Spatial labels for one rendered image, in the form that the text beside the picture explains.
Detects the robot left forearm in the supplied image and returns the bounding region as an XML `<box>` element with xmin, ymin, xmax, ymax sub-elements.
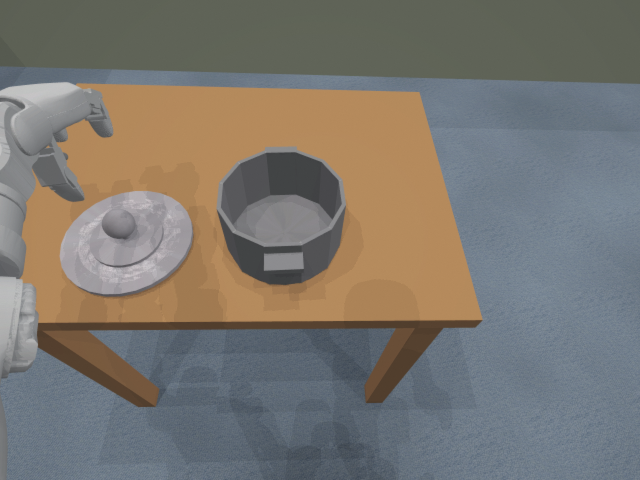
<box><xmin>0</xmin><ymin>93</ymin><xmax>53</xmax><ymax>279</ymax></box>

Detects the left robot hand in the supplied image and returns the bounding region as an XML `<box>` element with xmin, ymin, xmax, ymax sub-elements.
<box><xmin>0</xmin><ymin>82</ymin><xmax>113</xmax><ymax>202</ymax></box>

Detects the knob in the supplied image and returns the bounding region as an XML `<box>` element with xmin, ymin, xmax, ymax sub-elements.
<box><xmin>102</xmin><ymin>209</ymin><xmax>135</xmax><ymax>239</ymax></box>

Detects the lid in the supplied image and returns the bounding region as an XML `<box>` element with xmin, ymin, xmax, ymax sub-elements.
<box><xmin>60</xmin><ymin>191</ymin><xmax>193</xmax><ymax>297</ymax></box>

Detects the table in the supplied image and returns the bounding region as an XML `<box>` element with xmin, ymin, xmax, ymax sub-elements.
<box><xmin>20</xmin><ymin>83</ymin><xmax>483</xmax><ymax>407</ymax></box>

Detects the robot left upper arm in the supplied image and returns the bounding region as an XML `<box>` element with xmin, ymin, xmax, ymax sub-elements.
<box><xmin>0</xmin><ymin>276</ymin><xmax>39</xmax><ymax>480</ymax></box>

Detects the pot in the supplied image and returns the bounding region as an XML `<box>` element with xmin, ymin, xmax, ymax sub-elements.
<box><xmin>216</xmin><ymin>146</ymin><xmax>346</xmax><ymax>285</ymax></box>

